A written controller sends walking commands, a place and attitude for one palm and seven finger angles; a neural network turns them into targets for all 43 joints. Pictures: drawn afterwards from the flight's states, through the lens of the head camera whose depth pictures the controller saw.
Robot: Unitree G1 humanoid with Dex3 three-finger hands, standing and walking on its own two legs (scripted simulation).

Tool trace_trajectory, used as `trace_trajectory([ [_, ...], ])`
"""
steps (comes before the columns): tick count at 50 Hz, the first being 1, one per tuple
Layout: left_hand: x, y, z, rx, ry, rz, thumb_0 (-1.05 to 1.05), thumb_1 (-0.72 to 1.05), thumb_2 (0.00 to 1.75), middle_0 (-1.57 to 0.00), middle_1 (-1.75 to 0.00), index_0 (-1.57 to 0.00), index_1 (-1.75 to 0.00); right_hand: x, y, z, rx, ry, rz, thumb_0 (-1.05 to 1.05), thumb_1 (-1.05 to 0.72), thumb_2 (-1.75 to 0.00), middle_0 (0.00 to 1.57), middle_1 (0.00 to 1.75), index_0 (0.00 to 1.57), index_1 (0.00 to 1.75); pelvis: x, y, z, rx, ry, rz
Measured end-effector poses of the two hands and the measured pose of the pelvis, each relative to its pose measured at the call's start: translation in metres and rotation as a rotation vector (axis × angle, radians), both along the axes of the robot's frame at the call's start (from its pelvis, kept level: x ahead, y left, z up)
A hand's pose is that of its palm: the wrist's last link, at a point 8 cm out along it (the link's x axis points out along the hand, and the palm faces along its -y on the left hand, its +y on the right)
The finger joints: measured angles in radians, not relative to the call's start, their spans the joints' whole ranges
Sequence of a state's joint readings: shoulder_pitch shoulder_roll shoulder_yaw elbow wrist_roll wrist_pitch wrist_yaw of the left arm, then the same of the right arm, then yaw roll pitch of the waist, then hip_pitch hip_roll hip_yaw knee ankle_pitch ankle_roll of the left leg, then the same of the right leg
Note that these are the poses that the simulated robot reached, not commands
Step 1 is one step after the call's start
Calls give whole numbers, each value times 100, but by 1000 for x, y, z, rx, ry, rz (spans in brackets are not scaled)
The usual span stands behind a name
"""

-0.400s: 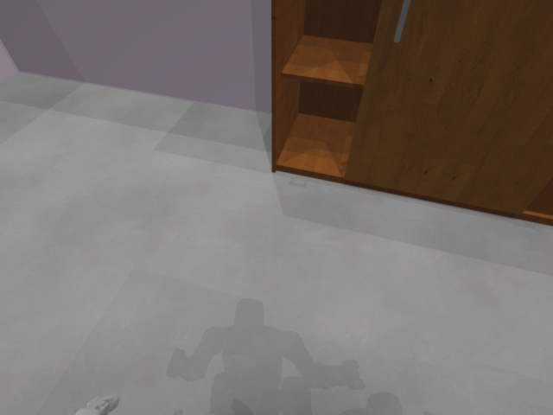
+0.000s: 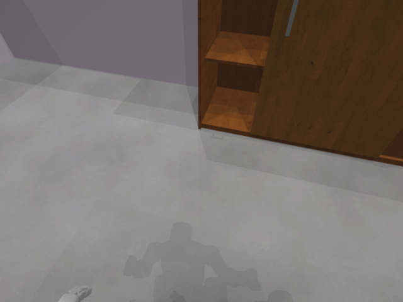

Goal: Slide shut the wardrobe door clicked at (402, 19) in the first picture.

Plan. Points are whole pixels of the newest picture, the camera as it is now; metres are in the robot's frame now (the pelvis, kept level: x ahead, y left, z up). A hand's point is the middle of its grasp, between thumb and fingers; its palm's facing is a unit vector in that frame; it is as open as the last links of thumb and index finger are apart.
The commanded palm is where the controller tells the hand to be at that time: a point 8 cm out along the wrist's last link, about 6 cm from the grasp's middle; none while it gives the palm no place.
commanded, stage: stand and wait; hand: right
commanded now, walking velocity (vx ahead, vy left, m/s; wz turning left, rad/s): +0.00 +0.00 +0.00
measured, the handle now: (294, 7) +1.29 -0.35 +0.11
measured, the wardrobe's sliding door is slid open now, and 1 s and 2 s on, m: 0.37 0.37 0.37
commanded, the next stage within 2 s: look at it before walking up in 0.42 s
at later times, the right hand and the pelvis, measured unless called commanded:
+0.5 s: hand out of the picture +0.06 -0.23 -0.15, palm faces -0.03 +0.94 -0.33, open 7.4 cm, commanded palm none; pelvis -0.02 +0.01 +0.00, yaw +0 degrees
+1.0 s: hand out of the picture +0.04 -0.23 -0.16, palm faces -0.03 +0.95 -0.31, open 7.4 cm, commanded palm none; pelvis -0.02 +0.01 +0.01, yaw +0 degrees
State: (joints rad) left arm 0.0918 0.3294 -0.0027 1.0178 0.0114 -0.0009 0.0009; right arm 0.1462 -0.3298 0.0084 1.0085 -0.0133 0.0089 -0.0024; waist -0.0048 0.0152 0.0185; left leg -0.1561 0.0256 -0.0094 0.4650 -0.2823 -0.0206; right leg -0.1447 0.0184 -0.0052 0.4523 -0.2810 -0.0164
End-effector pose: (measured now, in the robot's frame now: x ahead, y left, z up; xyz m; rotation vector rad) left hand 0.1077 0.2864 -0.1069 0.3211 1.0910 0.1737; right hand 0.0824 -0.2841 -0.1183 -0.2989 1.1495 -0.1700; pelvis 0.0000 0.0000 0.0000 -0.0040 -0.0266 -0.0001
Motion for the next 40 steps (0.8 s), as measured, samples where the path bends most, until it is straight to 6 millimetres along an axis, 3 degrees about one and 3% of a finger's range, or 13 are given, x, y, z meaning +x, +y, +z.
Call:
trace_trajectory([
  [8,-32,12,-4,8,77,30,0,90,90,-20,-30,-20,-30,-22,1,-1,-6,53,-13,1,-90,-90,21,30,21,30,-7,6,2,1,-5,1],
  [16,-54,16,-8,2,117,48,0,90,90,-20,-30,-20,-30,-31,3,1,-13,64,-14,1,-90,-90,21,30,21,30,-14,9,3,1,-10,2],
  [40,-68,16,-7,-9,123,54,0,90,90,-20,-30,-20,-30,-38,10,0,-1,58,-8,0,-90,-90,21,30,21,30,-24,12,5,2,-8,5],
])
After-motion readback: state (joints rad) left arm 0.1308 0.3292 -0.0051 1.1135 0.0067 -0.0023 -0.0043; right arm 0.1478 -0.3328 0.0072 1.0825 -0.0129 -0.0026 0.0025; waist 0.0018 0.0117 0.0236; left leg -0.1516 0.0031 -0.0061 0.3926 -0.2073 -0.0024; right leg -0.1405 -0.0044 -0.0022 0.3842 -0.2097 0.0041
